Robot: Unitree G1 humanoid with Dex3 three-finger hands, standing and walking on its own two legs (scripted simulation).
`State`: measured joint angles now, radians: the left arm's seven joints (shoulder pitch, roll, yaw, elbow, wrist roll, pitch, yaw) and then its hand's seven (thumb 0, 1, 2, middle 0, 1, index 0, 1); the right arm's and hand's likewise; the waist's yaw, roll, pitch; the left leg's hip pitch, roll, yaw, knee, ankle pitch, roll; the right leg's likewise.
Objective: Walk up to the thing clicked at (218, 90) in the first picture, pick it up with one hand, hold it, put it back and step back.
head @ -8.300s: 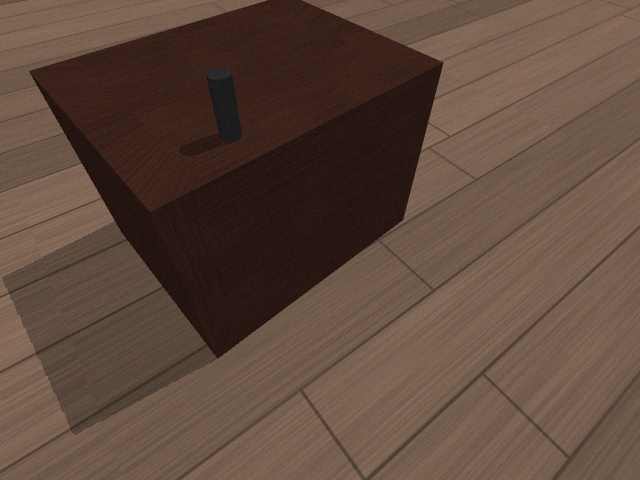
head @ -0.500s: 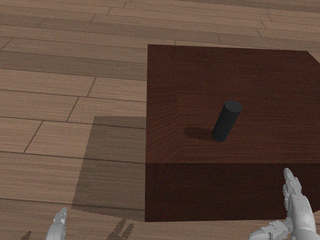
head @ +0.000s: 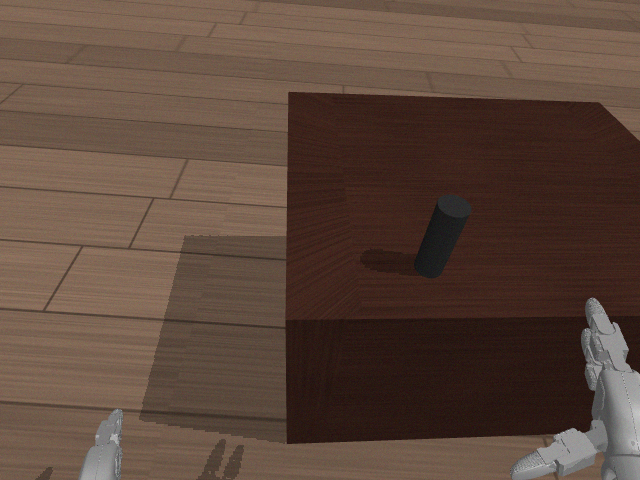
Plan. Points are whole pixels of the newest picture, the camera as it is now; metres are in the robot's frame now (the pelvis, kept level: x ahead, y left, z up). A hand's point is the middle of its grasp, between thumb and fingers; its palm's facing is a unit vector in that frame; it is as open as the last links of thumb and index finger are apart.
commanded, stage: rise first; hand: right
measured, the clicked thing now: (440, 239) +0.47 -0.22 +0.00
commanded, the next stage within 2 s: go down in 0.34 s
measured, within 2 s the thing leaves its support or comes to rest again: neither
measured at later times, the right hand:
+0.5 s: hand (564, 392) +0.18 -0.24 +0.09, palm faces +0.29 +0.87 -0.40, open 17.3 cm
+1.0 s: hand (589, 305) +0.27 -0.31 +0.10, palm faces +0.23 +0.97 -0.10, open 17.5 cm
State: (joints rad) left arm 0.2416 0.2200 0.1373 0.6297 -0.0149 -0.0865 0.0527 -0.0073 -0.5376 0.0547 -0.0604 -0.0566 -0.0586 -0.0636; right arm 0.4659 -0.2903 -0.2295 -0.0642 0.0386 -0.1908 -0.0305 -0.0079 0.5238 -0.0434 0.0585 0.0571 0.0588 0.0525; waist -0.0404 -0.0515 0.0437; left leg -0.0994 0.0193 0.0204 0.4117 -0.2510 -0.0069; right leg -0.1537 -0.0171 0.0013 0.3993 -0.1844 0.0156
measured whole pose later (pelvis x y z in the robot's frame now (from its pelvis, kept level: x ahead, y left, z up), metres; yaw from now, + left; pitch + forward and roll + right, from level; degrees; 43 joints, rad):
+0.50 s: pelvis +0.00 +0.00 +0.00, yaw +0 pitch -3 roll +0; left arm 0.22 0.22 0.16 0.68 -0.01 -0.11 0.04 -0.01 -0.54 0.08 -0.06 -0.06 -0.06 -0.07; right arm 0.50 -0.29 -0.26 -0.15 0.04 -0.27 -0.01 -0.01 0.51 -0.06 0.06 0.06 0.06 0.06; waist -0.04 -0.06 0.05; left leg -0.11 0.02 0.02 0.42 -0.25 -0.01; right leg -0.17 -0.01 0.00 0.41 -0.18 0.01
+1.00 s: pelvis +0.00 +0.00 +0.00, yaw +0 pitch +0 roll +0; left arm 0.17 0.22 0.03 0.73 -0.03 -0.14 0.14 -0.01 -0.52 0.04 -0.06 -0.05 -0.06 -0.05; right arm -0.04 -0.46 -0.51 0.46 0.28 -0.22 0.38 -0.01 0.55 -0.06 0.04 0.06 0.05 0.06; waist 0.01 -0.01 -0.03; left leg -0.20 0.02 0.03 0.47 -0.27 -0.01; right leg -0.26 -0.02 0.01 0.47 -0.21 0.01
